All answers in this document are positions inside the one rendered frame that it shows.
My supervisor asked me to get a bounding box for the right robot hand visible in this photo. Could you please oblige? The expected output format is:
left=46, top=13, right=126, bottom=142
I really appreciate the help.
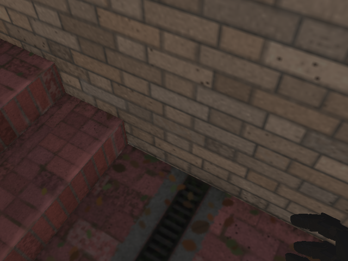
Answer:
left=285, top=213, right=348, bottom=261

